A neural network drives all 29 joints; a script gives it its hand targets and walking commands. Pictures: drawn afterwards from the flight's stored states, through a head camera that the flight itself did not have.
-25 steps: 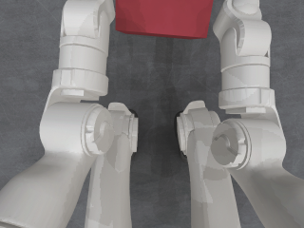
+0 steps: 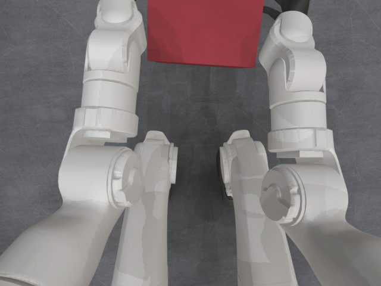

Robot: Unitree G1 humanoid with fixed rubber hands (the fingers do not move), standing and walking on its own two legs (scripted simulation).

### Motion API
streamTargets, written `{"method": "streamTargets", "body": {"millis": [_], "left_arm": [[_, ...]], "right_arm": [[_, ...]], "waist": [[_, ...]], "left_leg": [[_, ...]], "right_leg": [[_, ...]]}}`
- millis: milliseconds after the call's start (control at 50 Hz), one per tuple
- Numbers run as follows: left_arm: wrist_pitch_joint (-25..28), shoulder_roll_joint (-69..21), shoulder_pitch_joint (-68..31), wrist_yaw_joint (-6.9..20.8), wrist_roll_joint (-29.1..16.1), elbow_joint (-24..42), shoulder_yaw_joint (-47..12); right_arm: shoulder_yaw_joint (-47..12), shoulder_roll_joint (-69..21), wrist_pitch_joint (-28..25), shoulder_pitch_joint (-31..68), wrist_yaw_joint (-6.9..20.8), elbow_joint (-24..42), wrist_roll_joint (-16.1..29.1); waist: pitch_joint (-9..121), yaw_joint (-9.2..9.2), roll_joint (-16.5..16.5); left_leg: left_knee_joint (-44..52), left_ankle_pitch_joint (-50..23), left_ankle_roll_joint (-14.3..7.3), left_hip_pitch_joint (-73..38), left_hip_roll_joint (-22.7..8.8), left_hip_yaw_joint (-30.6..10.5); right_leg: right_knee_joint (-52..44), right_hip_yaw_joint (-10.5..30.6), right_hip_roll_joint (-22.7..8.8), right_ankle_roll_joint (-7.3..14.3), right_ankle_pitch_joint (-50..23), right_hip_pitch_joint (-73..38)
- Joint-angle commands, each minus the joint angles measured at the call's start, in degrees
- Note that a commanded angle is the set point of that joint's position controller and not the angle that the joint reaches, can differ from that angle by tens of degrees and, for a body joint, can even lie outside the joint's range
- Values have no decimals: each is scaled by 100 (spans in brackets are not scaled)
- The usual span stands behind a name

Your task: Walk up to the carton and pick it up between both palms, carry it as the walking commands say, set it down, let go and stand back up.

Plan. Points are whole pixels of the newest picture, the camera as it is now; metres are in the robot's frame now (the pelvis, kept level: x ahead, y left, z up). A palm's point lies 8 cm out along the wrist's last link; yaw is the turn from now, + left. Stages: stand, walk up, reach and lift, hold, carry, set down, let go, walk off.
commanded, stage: reach and lift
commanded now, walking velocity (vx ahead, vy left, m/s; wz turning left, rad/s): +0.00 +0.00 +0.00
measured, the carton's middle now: (203, 13) +0.57 -0.01 -0.17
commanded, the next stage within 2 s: none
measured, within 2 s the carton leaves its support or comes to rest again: neither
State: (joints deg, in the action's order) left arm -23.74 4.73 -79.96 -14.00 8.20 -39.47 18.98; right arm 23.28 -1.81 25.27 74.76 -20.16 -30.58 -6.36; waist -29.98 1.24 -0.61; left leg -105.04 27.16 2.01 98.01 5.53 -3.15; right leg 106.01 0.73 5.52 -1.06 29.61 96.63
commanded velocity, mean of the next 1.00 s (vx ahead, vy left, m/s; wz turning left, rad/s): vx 0.00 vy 0.00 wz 0.00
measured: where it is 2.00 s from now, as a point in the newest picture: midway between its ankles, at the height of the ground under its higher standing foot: (196, 185)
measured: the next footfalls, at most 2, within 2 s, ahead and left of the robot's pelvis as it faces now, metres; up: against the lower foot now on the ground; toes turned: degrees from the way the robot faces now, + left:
none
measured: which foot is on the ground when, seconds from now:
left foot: down 0.00-1.00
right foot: down 0.00-1.00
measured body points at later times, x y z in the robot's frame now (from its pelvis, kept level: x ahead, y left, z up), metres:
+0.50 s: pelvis +0.00 +0.00 +0.06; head +0.30 +0.00 +0.38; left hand +0.54 +0.12 -0.01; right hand +0.52 -0.13 -0.01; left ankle +0.16 +0.12 -0.45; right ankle +0.14 -0.11 -0.45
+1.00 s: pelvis +0.00 +0.00 +0.12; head +0.27 +0.00 +0.46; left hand +0.52 +0.12 +0.06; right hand +0.49 -0.14 +0.06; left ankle +0.16 +0.12 -0.45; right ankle +0.14 -0.11 -0.45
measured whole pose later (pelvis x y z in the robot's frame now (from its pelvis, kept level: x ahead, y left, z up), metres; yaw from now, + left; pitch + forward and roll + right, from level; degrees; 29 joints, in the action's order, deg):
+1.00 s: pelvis +0.00 +0.00 +0.12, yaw +0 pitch +10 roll -1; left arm -24.9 -0.2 -67.6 -15.4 8.5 -36.0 17.3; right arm 23.1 -5.8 25.3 61.3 -19.0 -26.6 -8.0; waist -29.9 0.9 -0.5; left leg -81.8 22.5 1.2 69.4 4.9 -3.9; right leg 82.6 2.4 5.1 -0.9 24.6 68.2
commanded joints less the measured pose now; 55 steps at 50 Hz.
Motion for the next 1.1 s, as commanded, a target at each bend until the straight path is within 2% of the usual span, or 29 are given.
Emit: {"method": "streamTargets", "body": {"millis": [0, 40, 60, 120, 140, 200, 260, 280, 300, 400, 420, 440, 500, 560, 580, 600, 640, 660, 680, 700, 740, 760, 800, 840, 900, 980, 1020, 1040, 1080], "left_arm": [[-42, -6752, -3909, 2291, -1349, 575, -3452], [-22, -6659, -3787, 2268, -1303, 577, -3445], [-46, -6741, -3790, 2227, -1262, 440, -3348], [24, -6555, -3874, 2199, -1313, 655, -3299], [-15, -6625, -3943, 2185, -1394, 809, -3358], [-71, -6641, -3521, 2207, -1186, 281, -3095], [-45, -6690, -3617, 2268, -1036, -147, -2828], [-68, -6775, -3422, 2272, -997, -116, -2770], [-43, -6823, -3579, 2267, -968, -191, -2839], [-81, -6960, -3435, 2272, -1420, 601, -3549], [-102, -6896, -3197, 2264, -1252, 140, -3249], [-79, -6886, -3297, 2272, -1302, 314, -3287], [-53, -7045, -3347, 2297, -1376, 694, -3617], [-52, -7219, -3089, 2244, -1381, 746, -3729], [5, -7116, -3097, 2215, -1449, 1046, -3858], [58, -7118, -3239, 2165, -1588, 1143, -3978], [24, -6911, -2948, 2205, -1471, 877, -3712], [40, -6725, -2905, 2200, -1258, 671, -3486], [75, -6770, -2864, 2206, -1281, 675, -3453], [29, -6981, -2622, 2206, -1099, 255, -3233], [42, -6921, -2703, 2252, -1104, 505, -3325], [71, -7110, -2710, 2229, -1199, 591, -3489], [55, -7287, -2744, 2261, -1185, 527, -3585], [18, -7454, -2603, 2226, -1293, 573, -3783], [25, -7296, -2360, 2256, -1124, 320, -3444], [13, -7216, -2504, 2307, -1391, 929, -3817], [-11, -7311, -2344, 2305, -1247, 675, -3780], [43, -7129, -2402, 2321, -1186, 503, -3666], [78, -7384, -2454, 2308, -1279, 829, -3772]], "right_arm": [[-3868, -5659, -188, 4898, 2691, 557, 1215], [-4116, -5738, -208, 5253, 2669, 1011, 1374], [-3981, -5624, -193, 5145, 2664, 850, 1295], [-4268, -5709, -210, 5461, 2654, 1204, 1433], [-4276, -5598, -228, 5591, 2650, 1380, 1517], [-4225, -5773, -164, 5451, 2616, 1015, 1310], [-3693, -5636, -156, 4929, 2695, 90, 1034], [-3815, -5752, -193, 5294, 2726, 537, 1143], [-3495, -5621, -185, 4829, 2786, -75, 963], [-4245, -5898, -222, 5093, 2731, 1150, 1377], [-3990, -5808, -157, 4764, 2741, 563, 1098], [-4055, -5993, -133, 4565, 2743, 511, 1099], [-4188, -6032, -199, 4577, 2722, 1032, 1334], [-4009, -5777, -236, 4192, 2756, 890, 1152], [-4362, -5933, -272, 4431, 2752, 1363, 1325], [-4362, -5825, -277, 4386, 2729, 1272, 1315], [-4682, -6030, -289, 4880, 2675, 1703, 1503], [-4355, -6067, -194, 4348, 2670, 875, 1241], [-4534, -6236, -191, 4523, 2675, 1066, 1350], [-4347, -6052, -213, 4387, 2665, 880, 1193], [-4276, -6174, -229, 4180, 2689, 858, 1154], [-4370, -6251, -234, 4105, 2720, 797, 1250], [-4152, -6017, -268, 3922, 2769, 684, 1053], [-4232, -6040, -279, 3830, 2753, 839, 1116], [-4196, -6219, -235, 3809, 2795, 628, 985], [-4814, -6316, -166, 3994, 2760, 1350, 1379], [-4420, -6267, -197, 3591, 2689, 958, 1114], [-4282, -6232, -244, 3649, 2719, 810, 1000], [-4650, -6374, -238, 3881, 2720, 1219, 1285]], "waist": [[13788, 336, -225], [13911, 73, -176], [13513, 174, -195], [13727, -17, 101], [13883, -19, -33], [13527, -156, 121], [12322, 56, -37], [12653, -41, 65], [12223, 111, -183], [14504, 137, -107], [13589, 227, -2], [13690, 198, 7], [14040, 216, -150], [13894, 326, -384], [14216, 73, -354], [13840, 295, -274], [14093, -33, 96], [13245, -14, 184], [13264, -159, 192], [12987, -80, 254], [13092, -79, 228], [13273, -134, -43], [13268, 208, -180], [13059, 180, -395], [13071, 120, -25], [13839, 9, 165], [13061, 84, -189], [12534, 131, -66], [12958, -109, 11]], "left_leg": [[1207, -1004, -192, -4056, 390, 253], [1256, -1159, -242, -4232, 392, 298], [1293, -973, -249, -4129, 379, 262], [1410, -1057, -292, -4309, 403, 273], [1421, -1054, -292, -4470, 435, 298], [1612, -881, -298, -4244, 459, 260], [1831, -39, -309, -3810, 361, 266], [2021, -171, -327, -4300, 370, 245], [1988, -64, -265, -4094, 316, 166], [1948, -1387, -230, -5316, 396, 164], [2082, -986, -239, -4894, 362, 109], [2064, -967, -243, -4836, 379, 193], [2242, -1098, -221, -5160, 380, 171], [2416, -1430, -129, -5581, 329, -33], [2396, -1765, -167, -5877, 362, 12], [2556, -1614, -156, -5966, 358, -62], [2518, -1393, -267, -5757, 393, 54], [2640, -1003, -290, -5272, 368, -4], [2721, -956, -321, -5453, 379, 102], [2768, -858, -302, -5190, 366, 9], [2901, -896, -314, -5319, 380, -5], [3040, -1051, -271, -5883, 335, 1], [3064, -1001, -230, -6031, 277, -160], [3187, -1248, -168, -6327, 296, -133], [3307, -951, -214, -6139, 284, -131], [3448, -1375, -303, -6527, 350, -25], [3546, -1191, -240, -6362, 319, -104], [3640, -867, -251, -6139, 292, -185], [3814, -974, -297, -6519, 271, -166]], "right_leg": [[-1467, -227, 355, 38, -1285, -3610], [-1504, -176, 371, 9, -1412, -3802], [-1615, -117, 353, 2, -1153, -3608], [-1700, -126, 365, -30, -1256, -4004], [-1784, -84, 364, -5, -1273, -4141], [-1917, -77, 352, -35, -1082, -4226], [-2109, -93, 297, 40, -245, -3546], [-2192, -230, 346, -6, -310, -3694], [-2178, -161, 287, 79, -192, -3207], [-2271, -118, 397, 23, -1470, -4694], [-2317, -160, 371, 19, -1079, -4218], [-2402, -70, 352, 46, -1091, -4495], [-2568, 27, 392, 31, -1389, -4884], [-2557, -24, 391, 90, -1598, -4590], [-2618, 55, 388, 59, -1882, -4844], [-2649, -50, 440, 45, -1698, -4652], [-2836, 68, 397, -37, -1518, -5280], [-2892, 96, 348, -41, -1237, -5007], [-2981, 118, 384, -66, -1095, -5175], [-3024, 109, 341, -63, -1015, -5079], [-3123, 123, 329, -37, -1097, -5102], [-3148, 77, 341, 12, -1220, -5137], [-3224, 96, 311, 85, -1124, -4850], [-3332, 99, 298, 97, -1307, -4880], [-3507, 128, 293, 85, -1024, -5179], [-3688, 184, 308, -71, -1531, -6120], [-3735, 276, 258, 45, -1410, -5758], [-3809, 240, 264, 73, -1049, -5392], [-3930, 320, 228, 27, -1122, -5910]]}}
